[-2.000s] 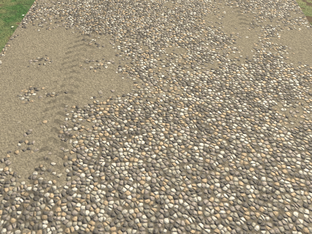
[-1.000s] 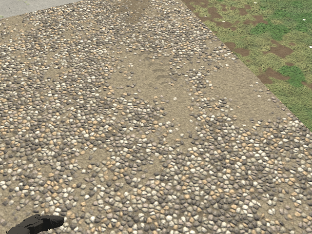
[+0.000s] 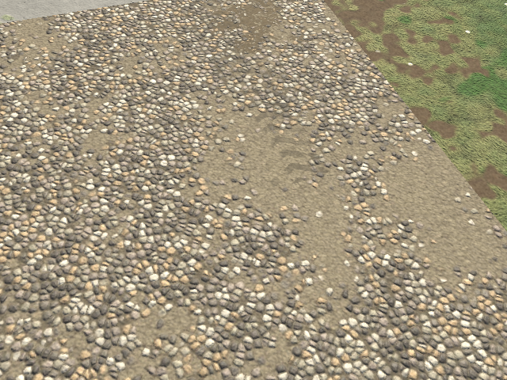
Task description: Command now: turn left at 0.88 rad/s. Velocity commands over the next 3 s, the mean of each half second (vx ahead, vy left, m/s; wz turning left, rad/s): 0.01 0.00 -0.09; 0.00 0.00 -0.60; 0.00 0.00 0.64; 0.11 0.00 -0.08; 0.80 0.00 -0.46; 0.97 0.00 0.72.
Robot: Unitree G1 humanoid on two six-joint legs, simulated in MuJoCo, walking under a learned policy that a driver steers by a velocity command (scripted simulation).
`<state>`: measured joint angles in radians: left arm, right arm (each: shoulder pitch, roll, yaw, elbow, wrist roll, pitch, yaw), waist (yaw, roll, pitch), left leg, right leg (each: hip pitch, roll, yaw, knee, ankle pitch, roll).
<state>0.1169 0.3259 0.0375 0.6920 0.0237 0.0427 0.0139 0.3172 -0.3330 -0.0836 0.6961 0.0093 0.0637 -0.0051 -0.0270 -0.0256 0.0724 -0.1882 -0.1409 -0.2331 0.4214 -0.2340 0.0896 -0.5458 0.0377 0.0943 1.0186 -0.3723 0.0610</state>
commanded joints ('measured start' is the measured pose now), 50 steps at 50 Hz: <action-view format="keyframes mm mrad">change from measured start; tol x16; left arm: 1 -64 81 10 -86 -4 -13 1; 17 170 181 33 41 -18 -31 -23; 50 102 39 17 26 -9 26 7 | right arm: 1 60 -182 -55 -52 -4 -8 -11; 37 -230 -90 42 -97 -39 -52 -45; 50 -53 -140 22 34 -14 -64 14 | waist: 1 -24 132 -129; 12 18 134 -86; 16 36 -186 -127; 31 -25 -125 -127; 33 19 242 -155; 50 44 232 -82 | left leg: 1 230 231 -269 6 671 78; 11 14 246 -171 -12 574 41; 17 -250 2 128 474 -394 -86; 20 -272 56 104 551 -260 -113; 31 90 28 136 -47 -42 -89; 33 218 467 -309 -273 -275 42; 36 -48 415 -93 -209 19 99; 40 82 349 123 -131 339 86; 50 41 296 42 41 685 62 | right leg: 1 -132 18 6 -66 19 4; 11 321 -16 -64 -435 64 -65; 16 495 -356 525 -673 769 -371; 28 365 -107 503 -697 288 -235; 31 200 -30 496 -658 141 -138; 33 -25 193 161 -288 -189 -31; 38 -2 31 -9 193 -15 -25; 47 234 33 -49 -338 -96 -47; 50 399 49 -117 -671 163 -64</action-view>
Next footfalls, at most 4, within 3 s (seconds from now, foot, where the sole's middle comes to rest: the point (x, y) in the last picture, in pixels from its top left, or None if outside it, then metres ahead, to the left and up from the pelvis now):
0.28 right None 0.10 -0.12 -0.78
0.64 left None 0.12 0.08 -0.78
1.04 right None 0.02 -0.12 -0.78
1.42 left None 0.10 0.10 -0.78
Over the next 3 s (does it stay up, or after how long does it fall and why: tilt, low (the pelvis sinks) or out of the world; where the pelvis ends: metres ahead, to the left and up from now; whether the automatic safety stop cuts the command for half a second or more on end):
stays up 0.85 -0.34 -0.03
